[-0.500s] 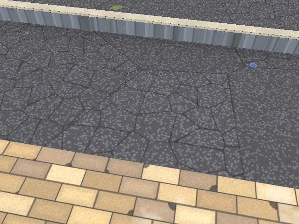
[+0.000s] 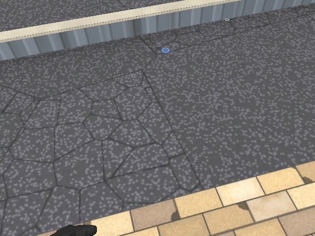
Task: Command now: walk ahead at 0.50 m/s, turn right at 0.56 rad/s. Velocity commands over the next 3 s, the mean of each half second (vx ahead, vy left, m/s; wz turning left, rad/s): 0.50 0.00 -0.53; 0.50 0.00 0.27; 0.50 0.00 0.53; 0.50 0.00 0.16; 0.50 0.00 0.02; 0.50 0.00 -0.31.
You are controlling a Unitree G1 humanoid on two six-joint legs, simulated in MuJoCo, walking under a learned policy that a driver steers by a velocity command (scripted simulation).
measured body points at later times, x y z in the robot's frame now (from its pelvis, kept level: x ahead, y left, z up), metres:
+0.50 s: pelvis +0.28 +0.03 -0.04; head +0.29 +0.04 +0.41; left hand +0.43 +0.27 -0.18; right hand +0.36 -0.26 -0.13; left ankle +0.37 +0.12 -0.77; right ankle +0.16 -0.09 -0.69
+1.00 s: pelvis +0.50 -0.06 -0.02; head +0.51 -0.07 +0.43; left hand +0.65 +0.19 -0.13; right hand +0.56 -0.34 -0.15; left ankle +0.49 +0.09 -0.68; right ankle +0.48 -0.16 -0.77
